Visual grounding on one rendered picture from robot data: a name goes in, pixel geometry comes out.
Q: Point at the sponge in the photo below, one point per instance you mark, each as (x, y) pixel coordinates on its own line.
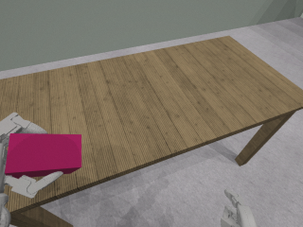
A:
(40, 154)

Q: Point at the table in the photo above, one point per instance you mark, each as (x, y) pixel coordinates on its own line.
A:
(138, 110)

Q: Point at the robot left forearm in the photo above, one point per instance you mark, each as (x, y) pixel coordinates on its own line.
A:
(5, 217)

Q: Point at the right robot hand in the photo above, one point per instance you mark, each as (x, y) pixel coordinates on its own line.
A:
(241, 217)

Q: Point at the left robot hand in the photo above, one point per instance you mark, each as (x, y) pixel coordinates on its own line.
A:
(25, 185)

